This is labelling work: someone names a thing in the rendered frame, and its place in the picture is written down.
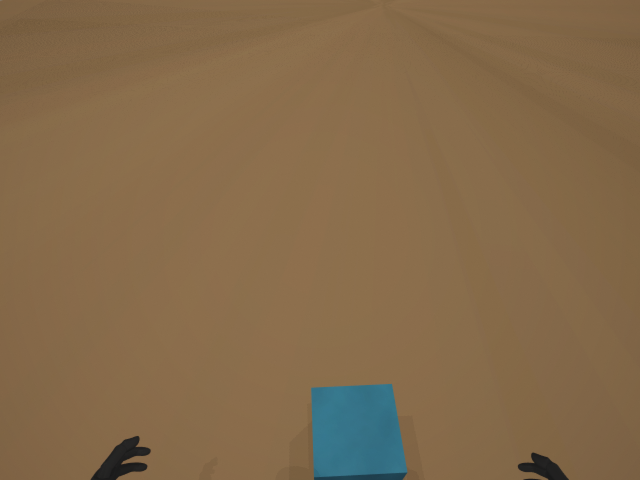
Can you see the left robot hand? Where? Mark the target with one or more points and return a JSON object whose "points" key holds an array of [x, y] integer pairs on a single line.
{"points": [[112, 467]]}

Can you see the right robot hand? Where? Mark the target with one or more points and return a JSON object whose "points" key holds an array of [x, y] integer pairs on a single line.
{"points": [[543, 466]]}

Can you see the carton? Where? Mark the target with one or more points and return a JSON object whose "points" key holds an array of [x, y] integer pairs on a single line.
{"points": [[356, 433]]}

